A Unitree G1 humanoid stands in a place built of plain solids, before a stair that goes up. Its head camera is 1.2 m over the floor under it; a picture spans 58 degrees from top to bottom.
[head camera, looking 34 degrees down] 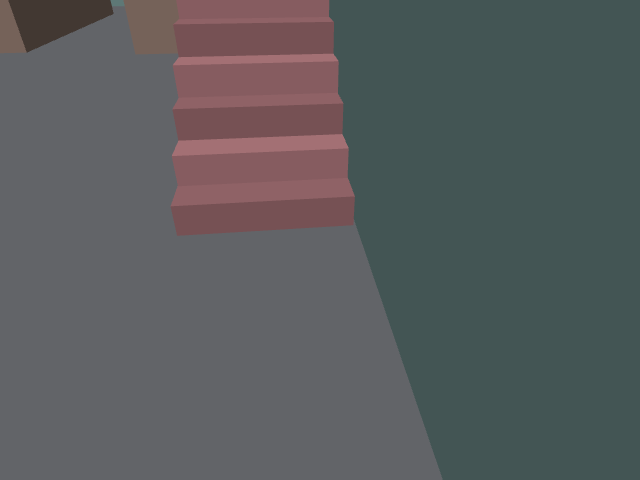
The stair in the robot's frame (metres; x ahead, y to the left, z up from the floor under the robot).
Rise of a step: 0.17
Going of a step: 0.21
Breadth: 0.90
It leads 6 degrees to the left of straight ahead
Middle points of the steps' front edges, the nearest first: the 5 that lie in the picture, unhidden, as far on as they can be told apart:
1.87 0.27 0.17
2.08 0.30 0.34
2.29 0.32 0.51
2.49 0.34 0.68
2.70 0.37 0.85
